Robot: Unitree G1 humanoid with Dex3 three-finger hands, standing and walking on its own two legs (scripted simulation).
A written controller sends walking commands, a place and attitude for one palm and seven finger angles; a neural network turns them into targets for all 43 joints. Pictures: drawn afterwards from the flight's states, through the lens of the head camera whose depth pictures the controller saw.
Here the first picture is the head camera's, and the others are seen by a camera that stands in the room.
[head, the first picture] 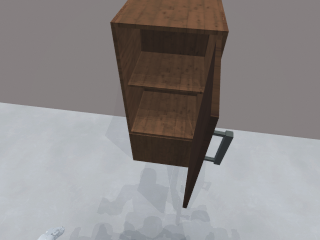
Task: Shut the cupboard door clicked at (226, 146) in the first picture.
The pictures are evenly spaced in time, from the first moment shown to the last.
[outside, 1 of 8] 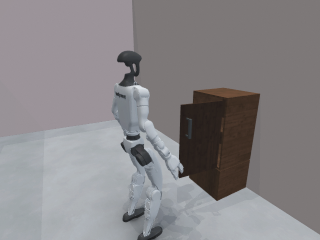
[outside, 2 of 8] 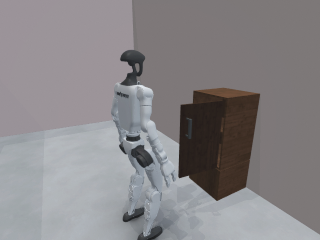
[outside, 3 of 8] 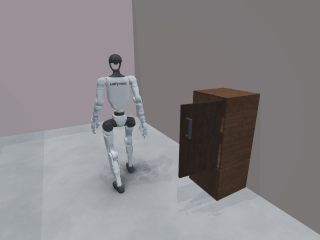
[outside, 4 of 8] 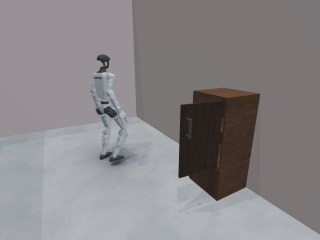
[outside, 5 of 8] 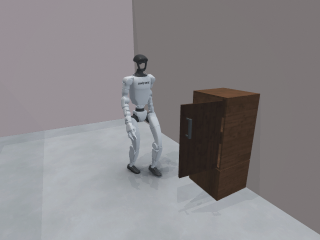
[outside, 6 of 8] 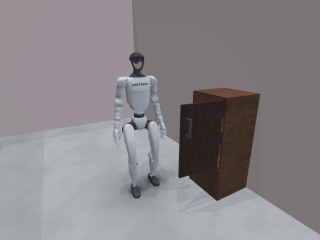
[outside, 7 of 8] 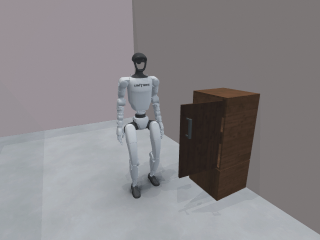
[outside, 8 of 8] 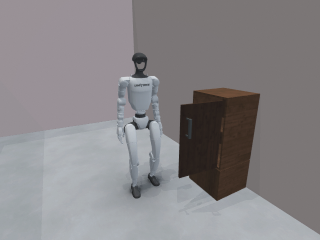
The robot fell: no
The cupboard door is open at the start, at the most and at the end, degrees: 85 85 85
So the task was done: no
